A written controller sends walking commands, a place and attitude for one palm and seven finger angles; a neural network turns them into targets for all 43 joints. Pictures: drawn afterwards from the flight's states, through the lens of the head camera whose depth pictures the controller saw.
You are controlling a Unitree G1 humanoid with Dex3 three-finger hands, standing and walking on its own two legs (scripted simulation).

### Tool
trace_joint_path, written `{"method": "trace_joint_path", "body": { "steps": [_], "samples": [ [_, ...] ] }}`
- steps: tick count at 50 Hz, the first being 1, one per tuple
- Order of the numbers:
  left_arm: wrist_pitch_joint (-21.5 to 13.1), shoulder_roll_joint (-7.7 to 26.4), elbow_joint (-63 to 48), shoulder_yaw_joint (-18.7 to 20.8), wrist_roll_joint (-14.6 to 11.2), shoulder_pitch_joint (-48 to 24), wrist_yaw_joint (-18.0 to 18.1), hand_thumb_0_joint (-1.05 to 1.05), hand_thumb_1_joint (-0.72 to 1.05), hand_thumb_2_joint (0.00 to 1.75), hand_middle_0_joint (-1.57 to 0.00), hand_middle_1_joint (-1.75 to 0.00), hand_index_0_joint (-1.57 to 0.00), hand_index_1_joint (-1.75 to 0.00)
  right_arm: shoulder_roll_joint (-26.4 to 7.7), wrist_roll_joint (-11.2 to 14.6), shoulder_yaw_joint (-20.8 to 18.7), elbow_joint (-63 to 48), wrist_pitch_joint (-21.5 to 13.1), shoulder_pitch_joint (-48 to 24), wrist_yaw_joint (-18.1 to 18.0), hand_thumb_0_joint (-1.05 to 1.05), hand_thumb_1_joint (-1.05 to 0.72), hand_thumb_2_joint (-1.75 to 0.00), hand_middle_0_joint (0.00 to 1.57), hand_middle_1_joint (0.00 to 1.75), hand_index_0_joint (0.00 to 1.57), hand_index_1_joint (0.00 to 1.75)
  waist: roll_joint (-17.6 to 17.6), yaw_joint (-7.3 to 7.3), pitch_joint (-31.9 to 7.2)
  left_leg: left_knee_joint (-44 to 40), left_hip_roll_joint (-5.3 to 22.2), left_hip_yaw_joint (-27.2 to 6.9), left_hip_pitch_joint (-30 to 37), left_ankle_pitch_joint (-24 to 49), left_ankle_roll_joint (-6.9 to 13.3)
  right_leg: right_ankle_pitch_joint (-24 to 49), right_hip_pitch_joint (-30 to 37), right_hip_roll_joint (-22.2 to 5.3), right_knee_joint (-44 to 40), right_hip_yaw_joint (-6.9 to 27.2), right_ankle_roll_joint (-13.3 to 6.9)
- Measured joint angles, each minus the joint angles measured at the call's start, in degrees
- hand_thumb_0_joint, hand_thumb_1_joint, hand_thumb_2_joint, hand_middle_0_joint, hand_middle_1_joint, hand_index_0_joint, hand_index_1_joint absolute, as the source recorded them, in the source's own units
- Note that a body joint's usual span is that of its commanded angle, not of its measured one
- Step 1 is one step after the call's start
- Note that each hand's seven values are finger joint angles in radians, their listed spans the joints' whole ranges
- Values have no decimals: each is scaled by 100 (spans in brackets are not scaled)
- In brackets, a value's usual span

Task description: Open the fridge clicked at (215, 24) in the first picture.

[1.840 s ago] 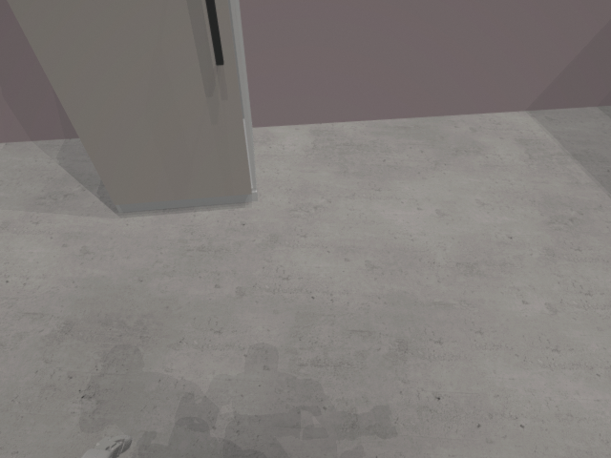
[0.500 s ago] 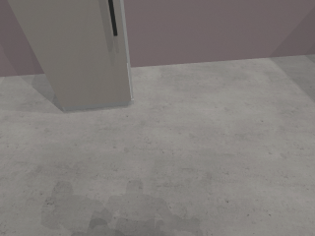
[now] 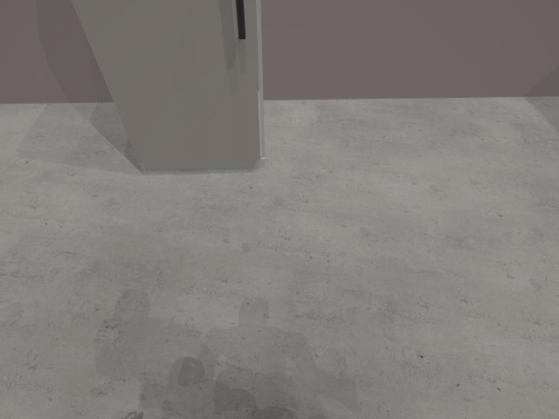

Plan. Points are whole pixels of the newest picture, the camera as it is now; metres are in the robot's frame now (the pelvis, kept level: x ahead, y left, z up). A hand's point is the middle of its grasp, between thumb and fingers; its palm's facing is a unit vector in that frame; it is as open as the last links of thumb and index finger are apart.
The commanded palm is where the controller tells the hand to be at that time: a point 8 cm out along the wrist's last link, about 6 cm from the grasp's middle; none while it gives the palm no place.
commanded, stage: walk to a spot facing it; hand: right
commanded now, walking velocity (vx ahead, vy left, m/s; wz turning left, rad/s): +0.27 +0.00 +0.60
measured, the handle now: out of the picture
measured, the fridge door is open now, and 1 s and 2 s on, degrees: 0 0 0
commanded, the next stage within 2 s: turn to face it in 1.86 s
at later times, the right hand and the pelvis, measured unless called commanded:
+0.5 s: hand out of the picture +0.12 -0.24 -0.17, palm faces -0.17 +0.97 -0.18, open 7.4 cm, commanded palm none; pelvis +0.08 -0.04 +0.00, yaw +15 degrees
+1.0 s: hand (290, 251) +0.48 +0.00 -0.17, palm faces -0.61 +0.78 -0.14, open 7.4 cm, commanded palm none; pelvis +0.25 +0.04 -0.02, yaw +33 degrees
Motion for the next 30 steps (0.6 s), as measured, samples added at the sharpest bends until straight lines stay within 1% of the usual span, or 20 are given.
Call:
{"method": "trace_joint_path", "body": {
  "steps": [2, 4, 5, 6, 7, 8, 10, 13, 15, 17, 20, 21, 22, 23, 24, 25, 27, 30],
  "samples": [
    [19, -60, -48, 17, 9, 87, -28, 0, 91, 90, -20, -30, -20, -30, 89, -8, -32, -100, 6, 69, 50, 0, -90, -90, 20, 30, 20, 30, -5, -30, 39, 364, 9, 51, -161, -273, 36, -152, -73, -63, 262, -99, 19],
    [63, -41, -56, 46, 20, 199, -71, 0, 91, 90, -20, -30, -20, -30, 223, -28, -67, -176, -23, 190, 112, 0, -90, -90, 20, 30, 20, 30, -173, -69, 52, 557, -7, 243, -183, -381, 59, -403, -136, -244, 653, -126, 56],
    [107, -37, -56, 63, 21, 269, -90, 0, 91, 90, -21, -30, -20, -30, 267, -54, -77, -232, -76, 291, 130, 0, -90, -90, 20, 30, 20, 30, -228, -83, 5, 600, -47, 294, -205, -250, 86, -861, -276, -294, 1034, -73, 86],
    [157, -35, -41, 77, 20, 319, -104, 1, 91, 90, -21, -30, -20, -30, 313, -55, -80, -275, -138, 386, 113, 0, -90, -90, 20, 30, 20, 30, -253, -107, -44, 658, -86, 311, -237, -273, 117, -1215, -503, -262, 1555, 68, 112],
    [196, -25, -24, 86, 20, 343, -117, 1, 91, 90, -20, -30, -20, -30, 371, -45, -78, -299, -186, 478, 80, 0, -90, -90, 20, 30, 20, 30, -273, -143, -72, 607, -122, 303, -211, -315, 151, -1295, -743, -193, 2093, 228, 121],
    [203, -13, -20, 98, 26, 347, -134, 1, 91, 90, -20, -30, -20, -29, 430, -38, -74, -300, -221, 571, 52, 0, -90, -90, 20, 30, 20, 30, -286, -173, -88, 464, -156, 267, -145, -308, 180, -1212, -951, -131, 2506, 338, 126],
    [141, -3, -72, 129, 41, 337, -164, 1, 91, 90, -20, -30, -20, -29, 519, -38, -60, -250, -256, 757, 29, 0, -90, -90, 20, 30, 20, 30, -269, -175, -118, 53, -179, 154, 24, -135, 205, -899, -1239, -76, 2836, 382, 159],
    [13, -22, -231, 164, 39, 313, -178, 1, 91, 90, -20, -30, -20, -29, 563, -35, -59, -136, -295, 984, 45, 0, -90, -90, 20, 30, 20, 30, -169, -129, -182, -515, -149, -49, 243, 141, 174, -469, -1392, -71, 2516, 316, 217],
    [-53, -44, -330, 183, 26, 295, -176, 1, 91, 90, -20, -30, -20, -29, 545, -41, -80, -80, -307, 1072, 58, 0, -90, -90, 20, 30, 20, 30, -95, -124, -220, -751, -127, -181, 336, 225, 139, -347, -1351, -65, 2066, 293, 233],
    [-114, -68, -403, 187, 9, 280, -163, 1, 91, 90, -20, -30, -20, -29, 500, -48, -121, -51, -303, 1113, 62, 0, -90, -90, 20, 30, 20, 30, -25, -153, -250, -851, -114, -316, 385, 232, 85, -337, -1193, -32, 1504, 303, 223],
    [-255, -102, -503, 156, -26, 297, -120, 1, 91, 90, -20, -30, -20, -29, 398, -41, -211, -51, -264, 1135, 60, 1, -90, -90, 20, 30, 20, 30, 62, -193, -301, -611, -146, -532, 332, 21, -22, -177, -626, 36, 316, 295, 195],
    [-330, -101, -544, 141, -20, 319, -93, 1, 91, 90, -20, -30, -20, -29, 366, -27, -246, -64, -235, 1138, 66, 1, -90, -90, 20, 30, 20, 30, 57, -171, -330, -286, -178, -540, 205, -263, 49, -29, -473, 21, 8, 269, 78],
    [-382, -141, -553, 128, 1, 325, -65, 1, 91, 90, -20, -30, -20, -29, 317, -17, -291, -38, -193, 1080, 72, 1, -90, -90, 20, 30, 20, 30, 112, -153, -316, 247, -142, -448, 10, -679, 85, 76, -456, 32, 80, 170, -56],
    [-412, -186, -549, 106, 22, 356, -53, 1, 91, 90, -20, -30, -20, -29, 269, -27, -333, -1, -154, 1006, 82, 1, -90, -90, 20, 30, 20, 30, 145, -141, -310, 871, -103, -267, -228, -934, 91, 50, -393, 12, 143, 61, -154],
    [-430, -233, -535, 82, 36, 423, -48, 0, 91, 90, -20, -30, -20, -29, 215, -43, -368, 27, -128, 926, 103, 1, -90, -90, 20, 30, 20, 30, 156, -117, -324, 1479, -59, -58, -475, -998, 86, 3, -283, -26, 107, -28, -213],
    [-445, -284, -506, 60, 46, 513, -42, 0, 91, 90, -20, -30, -20, -29, 154, -63, -405, 35, -117, 837, 135, 1, -90, -90, 20, 30, 20, 30, 166, -90, -341, 2008, 6, 146, -708, -897, 71, -20, -137, -62, -12, -105, -242],
    [-476, -381, -402, 18, 51, 720, -25, 0, 91, 90, -20, -30, -20, -29, 35, -96, -467, -22, -124, 649, 193, 1, -91, -90, 20, 30, 19, 30, 194, -60, -361, 2746, 170, 453, -1118, -435, 15, 27, 191, -117, -374, -258, -233],
    [-527, -485, -203, -19, 35, 1047, 17, 0, 91, 90, -20, -30, -20, -29, -61, -109, -518, -178, -144, 370, 221, 1, -91, -90, 20, 30, 19, 30, 204, -19, -358, 3259, 373, 622, -1586, 191, -74, 80, 613, -161, -832, -495, -221]
  ]
}}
